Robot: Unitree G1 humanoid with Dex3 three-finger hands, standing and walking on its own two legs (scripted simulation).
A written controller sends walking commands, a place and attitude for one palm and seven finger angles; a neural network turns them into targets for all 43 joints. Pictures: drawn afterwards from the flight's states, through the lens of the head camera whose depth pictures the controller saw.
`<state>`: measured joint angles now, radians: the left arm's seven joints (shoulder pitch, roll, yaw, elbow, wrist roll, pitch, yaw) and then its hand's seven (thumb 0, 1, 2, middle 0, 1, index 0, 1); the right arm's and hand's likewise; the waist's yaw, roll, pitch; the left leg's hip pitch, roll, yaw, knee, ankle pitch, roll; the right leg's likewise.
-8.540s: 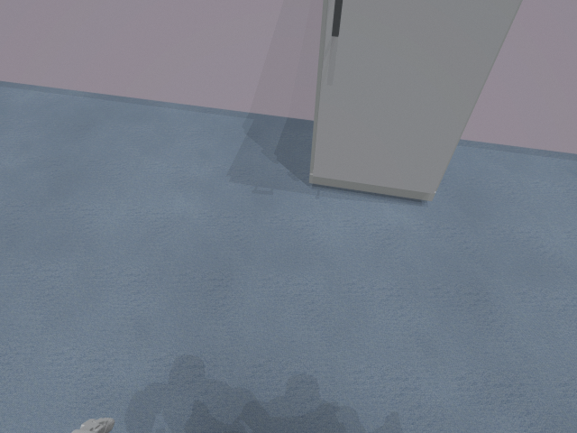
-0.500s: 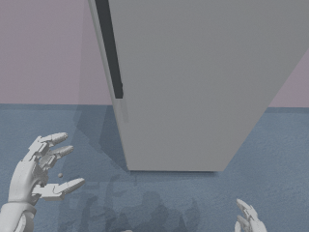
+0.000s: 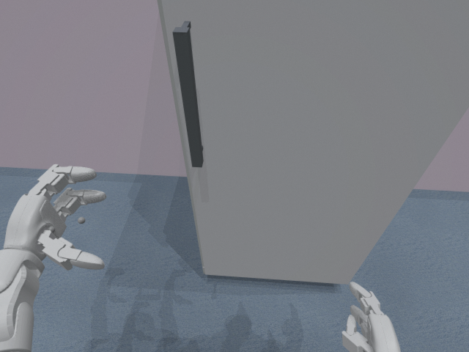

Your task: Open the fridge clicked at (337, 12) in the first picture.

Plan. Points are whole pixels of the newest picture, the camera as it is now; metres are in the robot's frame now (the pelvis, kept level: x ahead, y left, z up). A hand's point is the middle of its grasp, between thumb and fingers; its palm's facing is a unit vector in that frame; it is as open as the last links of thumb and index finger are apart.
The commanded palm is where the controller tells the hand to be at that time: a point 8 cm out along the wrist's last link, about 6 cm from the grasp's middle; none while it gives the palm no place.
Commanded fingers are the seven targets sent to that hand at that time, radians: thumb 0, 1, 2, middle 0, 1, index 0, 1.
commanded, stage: raise the hand to about handle height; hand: left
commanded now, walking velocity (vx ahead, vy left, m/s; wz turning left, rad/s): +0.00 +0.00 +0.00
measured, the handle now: (192, 103) +0.52 +0.15 +0.17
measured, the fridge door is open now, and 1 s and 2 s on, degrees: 0 0 0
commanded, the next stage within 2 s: move the hooked fingers beside the handle in 0.68 s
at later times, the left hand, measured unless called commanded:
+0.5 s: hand (87, 197) +0.28 +0.26 +0.15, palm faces +0.10 -0.99 -0.05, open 14.0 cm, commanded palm +0.25 +0.30 +0.16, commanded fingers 0.00 -0.50 0.30 -0.30 -1.20 -0.30 -1.20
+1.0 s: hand (89, 192) +0.29 +0.27 +0.15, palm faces +0.11 -0.99 -0.02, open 14.0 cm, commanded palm +0.28 +0.30 +0.16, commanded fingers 0.00 -0.50 0.30 -0.30 -1.20 -0.30 -1.20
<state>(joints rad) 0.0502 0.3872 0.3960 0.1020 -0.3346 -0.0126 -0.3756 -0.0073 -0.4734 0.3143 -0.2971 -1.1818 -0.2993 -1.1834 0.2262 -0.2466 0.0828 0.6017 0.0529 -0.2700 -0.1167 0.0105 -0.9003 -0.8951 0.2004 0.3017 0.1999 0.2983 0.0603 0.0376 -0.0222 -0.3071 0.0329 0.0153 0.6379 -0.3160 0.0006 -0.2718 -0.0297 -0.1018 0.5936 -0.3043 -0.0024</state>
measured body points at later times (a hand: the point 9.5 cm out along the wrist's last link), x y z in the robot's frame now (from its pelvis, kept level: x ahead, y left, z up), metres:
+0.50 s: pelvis +0.00 -0.01 +0.01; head -0.01 -0.03 +0.46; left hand +0.27 +0.31 +0.16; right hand +0.18 -0.25 -0.06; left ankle +0.02 +0.12 -0.73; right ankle +0.01 -0.12 -0.73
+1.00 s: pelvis -0.01 -0.01 +0.01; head -0.02 -0.03 +0.46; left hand +0.28 +0.32 +0.15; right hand +0.17 -0.25 -0.07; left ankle +0.02 +0.12 -0.73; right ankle +0.01 -0.12 -0.73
